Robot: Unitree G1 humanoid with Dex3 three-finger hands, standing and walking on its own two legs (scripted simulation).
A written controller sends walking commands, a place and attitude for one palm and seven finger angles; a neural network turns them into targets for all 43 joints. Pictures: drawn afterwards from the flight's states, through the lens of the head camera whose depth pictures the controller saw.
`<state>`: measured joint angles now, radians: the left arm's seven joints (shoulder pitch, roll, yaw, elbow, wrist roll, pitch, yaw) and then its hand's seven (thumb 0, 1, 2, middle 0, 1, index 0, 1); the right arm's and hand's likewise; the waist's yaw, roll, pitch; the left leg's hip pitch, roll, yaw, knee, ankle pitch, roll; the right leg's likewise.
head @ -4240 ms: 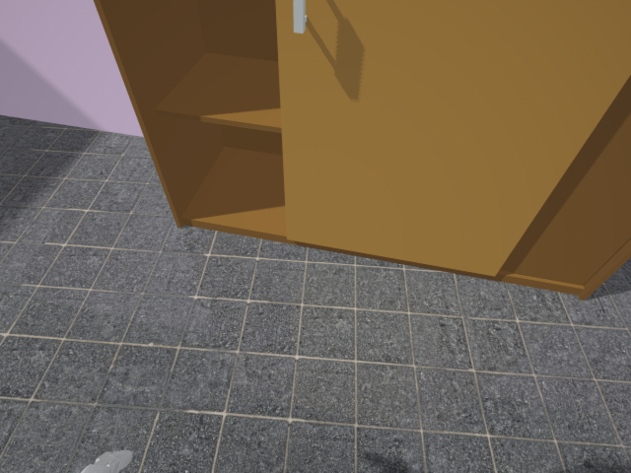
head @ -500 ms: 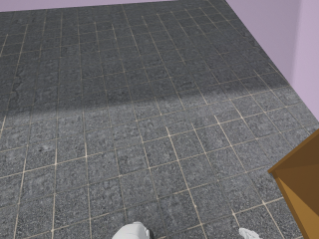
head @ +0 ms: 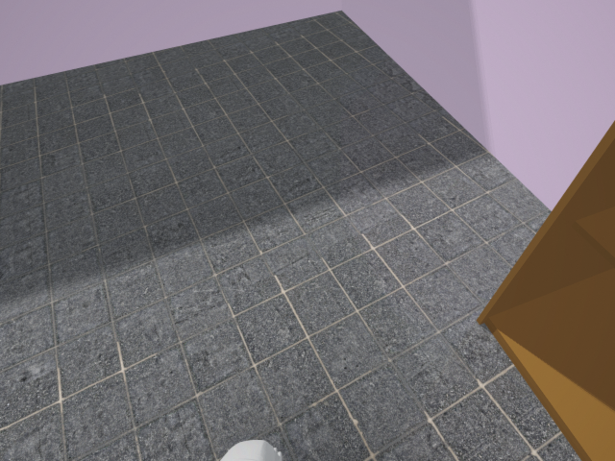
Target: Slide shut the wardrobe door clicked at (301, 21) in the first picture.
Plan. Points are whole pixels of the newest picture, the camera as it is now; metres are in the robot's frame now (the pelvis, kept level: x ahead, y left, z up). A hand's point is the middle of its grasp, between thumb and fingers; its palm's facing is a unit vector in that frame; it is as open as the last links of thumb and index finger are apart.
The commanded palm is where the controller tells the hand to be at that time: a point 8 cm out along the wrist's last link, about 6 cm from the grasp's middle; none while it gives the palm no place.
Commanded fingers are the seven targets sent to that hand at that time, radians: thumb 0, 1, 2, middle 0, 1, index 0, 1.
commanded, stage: turn to face it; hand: right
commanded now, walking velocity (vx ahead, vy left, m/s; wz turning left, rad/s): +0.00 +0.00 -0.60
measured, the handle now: out of the picture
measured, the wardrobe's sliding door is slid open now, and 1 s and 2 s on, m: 0.47 0.47 0.47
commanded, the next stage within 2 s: take the last steps up to it in 1.64 s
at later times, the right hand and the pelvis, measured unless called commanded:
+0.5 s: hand out of the picture +0.07 -0.16 -0.13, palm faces +0.29 +0.91 -0.28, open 7.4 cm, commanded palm none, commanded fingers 0.00 -0.90 -0.90 0.20 0.30 0.20 0.30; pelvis +0.00 +0.06 +0.01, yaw -17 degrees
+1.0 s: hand out of the picture -0.14 -0.18 -0.17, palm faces +0.61 +0.75 -0.27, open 7.4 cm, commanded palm none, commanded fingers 0.00 -0.90 -0.90 0.20 0.30 0.20 0.30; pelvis -0.03 +0.03 +0.00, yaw -36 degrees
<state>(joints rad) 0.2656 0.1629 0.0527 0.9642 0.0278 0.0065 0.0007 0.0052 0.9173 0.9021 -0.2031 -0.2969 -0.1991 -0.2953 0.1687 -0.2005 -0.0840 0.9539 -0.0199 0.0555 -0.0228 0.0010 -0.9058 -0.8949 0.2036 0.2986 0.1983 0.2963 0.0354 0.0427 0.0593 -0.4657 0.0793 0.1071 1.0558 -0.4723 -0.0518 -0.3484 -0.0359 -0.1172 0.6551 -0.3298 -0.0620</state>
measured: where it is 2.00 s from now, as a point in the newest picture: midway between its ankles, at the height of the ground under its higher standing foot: outside the picture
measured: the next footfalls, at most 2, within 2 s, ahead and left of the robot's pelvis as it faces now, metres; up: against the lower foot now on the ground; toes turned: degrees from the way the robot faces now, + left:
left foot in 0.42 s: +0.08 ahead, +0.16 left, +0.00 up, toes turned -12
right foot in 0.88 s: -0.05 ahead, -0.06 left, +0.00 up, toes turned -38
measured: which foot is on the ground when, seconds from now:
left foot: up 0.00-0.40, down 0.42-0.88, up 0.90-1.00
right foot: down 0.00-0.42, up 0.44-0.86, down 0.88-1.00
